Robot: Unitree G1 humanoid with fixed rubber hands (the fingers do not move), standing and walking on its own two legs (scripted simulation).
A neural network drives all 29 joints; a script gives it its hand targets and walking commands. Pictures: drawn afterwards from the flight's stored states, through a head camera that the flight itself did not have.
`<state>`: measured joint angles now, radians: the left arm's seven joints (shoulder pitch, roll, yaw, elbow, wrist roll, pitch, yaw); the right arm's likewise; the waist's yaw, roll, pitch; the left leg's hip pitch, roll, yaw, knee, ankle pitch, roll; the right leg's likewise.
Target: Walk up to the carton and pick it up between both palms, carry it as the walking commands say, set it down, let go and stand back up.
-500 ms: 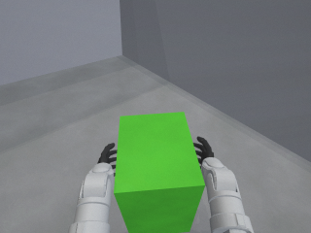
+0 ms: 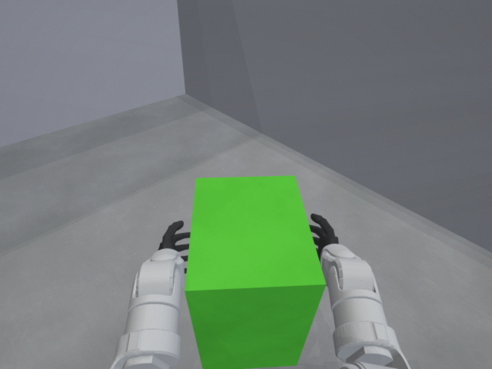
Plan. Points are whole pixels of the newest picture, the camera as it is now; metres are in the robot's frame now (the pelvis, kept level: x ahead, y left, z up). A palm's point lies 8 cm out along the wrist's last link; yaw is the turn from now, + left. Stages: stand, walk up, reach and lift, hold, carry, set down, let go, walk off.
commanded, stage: set down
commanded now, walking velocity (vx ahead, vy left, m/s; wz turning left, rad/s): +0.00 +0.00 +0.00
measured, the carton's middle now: (248, 275) +0.31 +0.00 -0.01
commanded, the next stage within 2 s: none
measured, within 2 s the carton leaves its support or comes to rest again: neither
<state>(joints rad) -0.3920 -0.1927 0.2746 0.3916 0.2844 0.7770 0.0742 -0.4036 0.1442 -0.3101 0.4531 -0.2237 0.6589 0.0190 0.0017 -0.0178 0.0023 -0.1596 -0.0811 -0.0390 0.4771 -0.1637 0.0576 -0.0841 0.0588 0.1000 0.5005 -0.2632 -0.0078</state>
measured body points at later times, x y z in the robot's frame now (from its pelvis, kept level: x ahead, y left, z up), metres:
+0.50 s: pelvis +0.01 -0.02 +0.00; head +0.00 -0.01 +0.45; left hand +0.31 +0.13 -0.02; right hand +0.33 -0.14 +0.00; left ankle +0.07 +0.08 -0.74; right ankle +0.02 -0.12 -0.74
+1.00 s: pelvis -0.01 -0.01 -0.04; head +0.11 +0.00 +0.39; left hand +0.33 +0.14 -0.11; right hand +0.35 -0.13 -0.10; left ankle +0.07 +0.08 -0.74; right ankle +0.02 -0.12 -0.74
